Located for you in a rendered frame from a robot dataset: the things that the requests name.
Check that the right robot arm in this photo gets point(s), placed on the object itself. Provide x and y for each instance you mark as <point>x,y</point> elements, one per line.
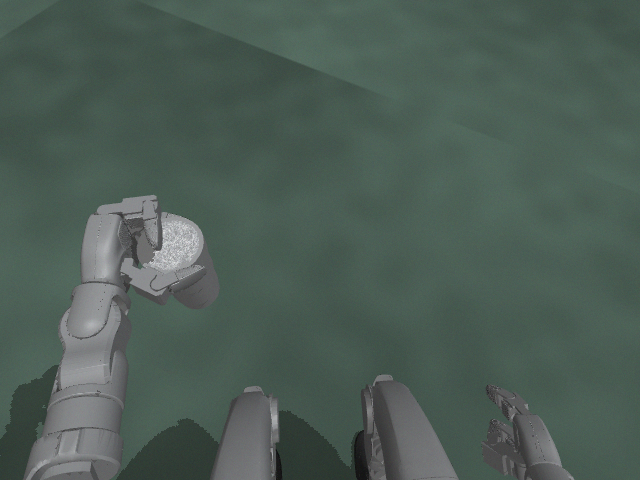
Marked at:
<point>547,471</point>

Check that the left robot hand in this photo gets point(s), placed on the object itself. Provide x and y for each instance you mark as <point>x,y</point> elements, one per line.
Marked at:
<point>109,249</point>

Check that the right robot hand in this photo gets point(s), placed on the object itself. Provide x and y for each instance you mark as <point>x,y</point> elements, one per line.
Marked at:
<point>513,450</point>

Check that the cup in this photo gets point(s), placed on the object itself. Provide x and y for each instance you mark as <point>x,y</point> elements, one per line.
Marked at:
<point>183,245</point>

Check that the left robot arm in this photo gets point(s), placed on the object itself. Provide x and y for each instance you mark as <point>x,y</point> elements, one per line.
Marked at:
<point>80,438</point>

